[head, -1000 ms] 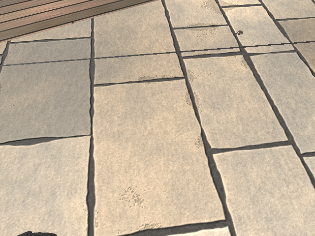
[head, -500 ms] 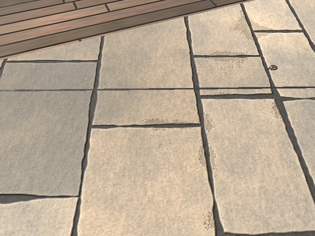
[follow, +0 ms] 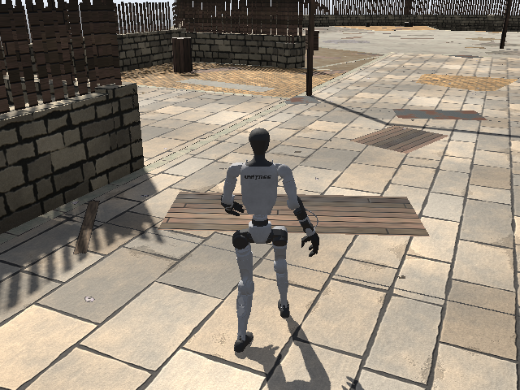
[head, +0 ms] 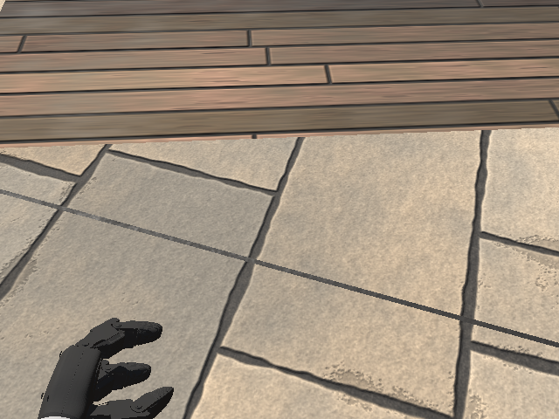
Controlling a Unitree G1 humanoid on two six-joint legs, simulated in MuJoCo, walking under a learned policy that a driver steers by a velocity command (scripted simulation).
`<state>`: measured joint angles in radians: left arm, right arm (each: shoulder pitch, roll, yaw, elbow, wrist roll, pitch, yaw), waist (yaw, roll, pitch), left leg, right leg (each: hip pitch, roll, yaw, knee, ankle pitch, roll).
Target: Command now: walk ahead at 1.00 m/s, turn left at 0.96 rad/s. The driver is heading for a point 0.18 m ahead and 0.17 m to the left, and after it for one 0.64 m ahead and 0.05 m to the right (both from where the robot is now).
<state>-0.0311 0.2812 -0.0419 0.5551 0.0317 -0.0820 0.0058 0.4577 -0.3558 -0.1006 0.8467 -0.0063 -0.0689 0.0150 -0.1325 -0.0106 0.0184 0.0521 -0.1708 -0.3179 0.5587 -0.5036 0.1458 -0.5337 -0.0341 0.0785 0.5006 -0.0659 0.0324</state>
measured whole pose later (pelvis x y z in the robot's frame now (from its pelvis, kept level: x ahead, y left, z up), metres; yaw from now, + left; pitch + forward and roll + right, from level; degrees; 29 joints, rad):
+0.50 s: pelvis +0.44 +0.04 +0.00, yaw +13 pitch +2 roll -1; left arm 0.53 0.23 0.01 0.92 0.00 -0.06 -0.01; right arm 0.03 -0.26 0.02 0.66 -0.07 -0.07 0.02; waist 0.10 0.02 0.04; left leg -0.49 -0.01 0.08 0.69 -0.23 0.09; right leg -0.13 -0.05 0.00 1.12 -0.36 -0.06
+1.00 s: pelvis +0.74 +0.06 +0.01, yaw +9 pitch +1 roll +0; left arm 0.10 0.23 0.01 0.80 0.02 -0.05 -0.03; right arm 0.15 -0.28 -0.03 0.86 0.01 0.00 -0.03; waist 0.01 0.01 0.07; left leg -0.40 0.02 -0.07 1.06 -0.53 -0.05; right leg -0.44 0.08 -0.01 0.50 -0.08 -0.08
